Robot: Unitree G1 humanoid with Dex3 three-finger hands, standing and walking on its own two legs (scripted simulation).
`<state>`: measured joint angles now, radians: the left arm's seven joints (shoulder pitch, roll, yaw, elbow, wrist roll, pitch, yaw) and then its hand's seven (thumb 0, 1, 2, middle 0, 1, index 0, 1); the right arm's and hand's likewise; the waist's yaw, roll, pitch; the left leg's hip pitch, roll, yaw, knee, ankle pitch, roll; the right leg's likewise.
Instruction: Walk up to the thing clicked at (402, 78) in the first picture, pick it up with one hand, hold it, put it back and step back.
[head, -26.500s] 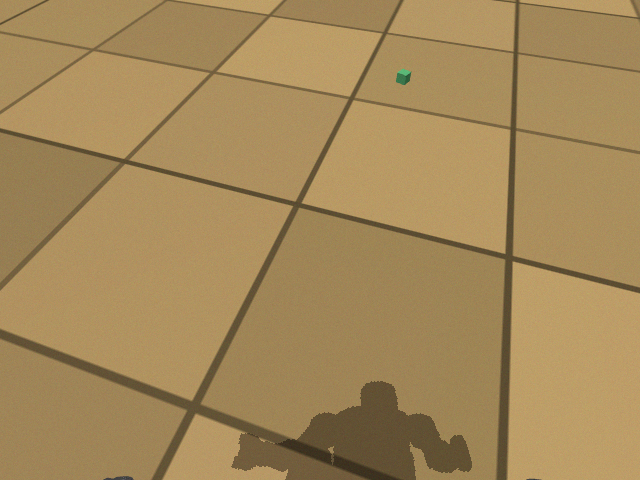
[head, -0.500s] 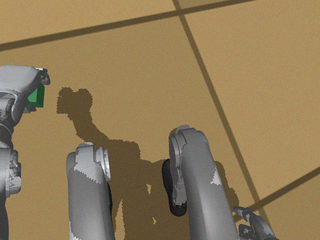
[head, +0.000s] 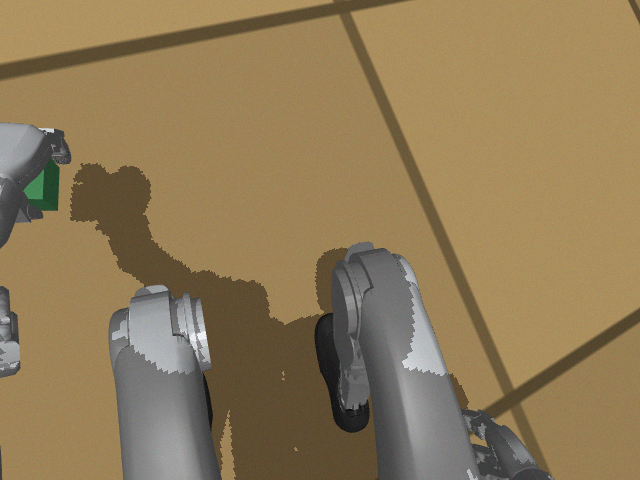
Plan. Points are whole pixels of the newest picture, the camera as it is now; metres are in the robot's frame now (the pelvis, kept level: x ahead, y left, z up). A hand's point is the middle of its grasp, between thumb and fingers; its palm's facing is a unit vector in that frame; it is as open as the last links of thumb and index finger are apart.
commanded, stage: lower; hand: left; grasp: from above
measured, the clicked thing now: (23, 181) +0.48 +0.29 -0.19
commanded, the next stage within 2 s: rest in 0.38 s
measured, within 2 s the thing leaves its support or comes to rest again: neither
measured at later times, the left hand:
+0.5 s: hand (40, 197) +0.46 +0.28 -0.22, palm faces -0.48 -0.01 -0.87, open 9.1 cm
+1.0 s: hand (51, 206) +0.46 +0.28 -0.27, palm faces -0.50 -0.03 -0.87, open 9.1 cm
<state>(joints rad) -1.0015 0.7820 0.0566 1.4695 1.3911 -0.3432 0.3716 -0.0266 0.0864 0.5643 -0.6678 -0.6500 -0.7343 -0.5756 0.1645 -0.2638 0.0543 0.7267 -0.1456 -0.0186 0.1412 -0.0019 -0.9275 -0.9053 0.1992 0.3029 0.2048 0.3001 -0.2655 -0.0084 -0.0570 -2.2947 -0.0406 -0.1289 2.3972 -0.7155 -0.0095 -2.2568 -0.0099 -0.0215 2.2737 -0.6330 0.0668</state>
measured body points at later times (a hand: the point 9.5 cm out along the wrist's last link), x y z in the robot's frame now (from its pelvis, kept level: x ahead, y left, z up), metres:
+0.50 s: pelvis +0.00 +0.00 -0.02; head +0.26 +0.09 +0.34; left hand +0.48 +0.28 -0.17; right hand +0.03 -0.27 -0.10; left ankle +0.07 +0.12 -0.30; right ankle +0.11 -0.14 -0.30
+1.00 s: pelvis +0.00 +0.00 -0.04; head +0.28 +0.10 +0.31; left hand +0.48 +0.28 -0.22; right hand +0.04 -0.28 -0.10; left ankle +0.07 +0.12 -0.30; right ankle +0.11 -0.14 -0.30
